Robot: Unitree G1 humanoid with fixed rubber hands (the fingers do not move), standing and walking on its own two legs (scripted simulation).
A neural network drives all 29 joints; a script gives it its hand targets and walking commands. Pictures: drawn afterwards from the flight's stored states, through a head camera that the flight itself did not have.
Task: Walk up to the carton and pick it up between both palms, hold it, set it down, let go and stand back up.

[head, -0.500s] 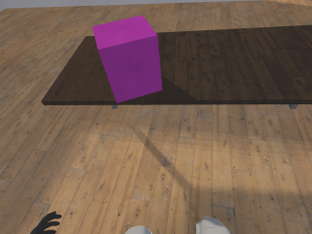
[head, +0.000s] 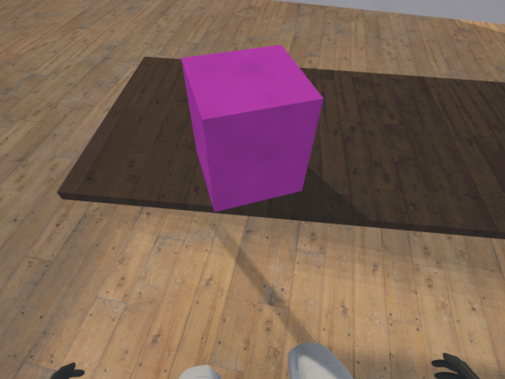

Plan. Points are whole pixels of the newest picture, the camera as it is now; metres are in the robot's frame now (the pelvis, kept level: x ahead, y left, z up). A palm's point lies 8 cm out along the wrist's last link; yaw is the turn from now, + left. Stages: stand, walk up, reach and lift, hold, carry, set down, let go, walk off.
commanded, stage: walk up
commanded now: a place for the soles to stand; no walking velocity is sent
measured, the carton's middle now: (247, 130) +0.58 +0.03 +0.04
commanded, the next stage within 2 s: none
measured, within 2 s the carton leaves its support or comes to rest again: neither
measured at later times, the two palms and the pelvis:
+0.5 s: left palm (82, 303) +0.26 +0.32 -0.08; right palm (447, 332) +0.20 -0.31 -0.07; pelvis +0.09 +0.01 +0.01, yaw -4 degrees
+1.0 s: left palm (68, 358) +0.17 +0.31 -0.07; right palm (460, 367) +0.15 -0.31 -0.07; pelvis +0.06 +0.00 +0.04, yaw -3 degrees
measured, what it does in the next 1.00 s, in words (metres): steps on the spot: right foot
